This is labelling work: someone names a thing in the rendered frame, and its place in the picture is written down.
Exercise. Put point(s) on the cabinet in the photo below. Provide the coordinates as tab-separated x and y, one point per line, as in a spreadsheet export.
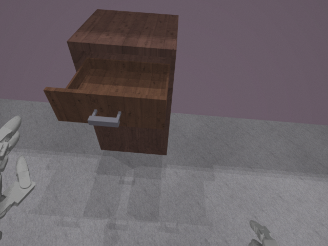
132	36

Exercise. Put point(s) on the handle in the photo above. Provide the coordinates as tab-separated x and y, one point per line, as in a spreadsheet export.
104	121

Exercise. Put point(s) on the drawer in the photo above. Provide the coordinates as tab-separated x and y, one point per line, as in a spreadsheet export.
138	89

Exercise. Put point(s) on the robot left hand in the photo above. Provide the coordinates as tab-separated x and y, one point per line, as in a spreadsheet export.
20	189

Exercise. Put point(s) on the robot right hand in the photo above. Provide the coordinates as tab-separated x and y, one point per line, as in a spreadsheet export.
263	234

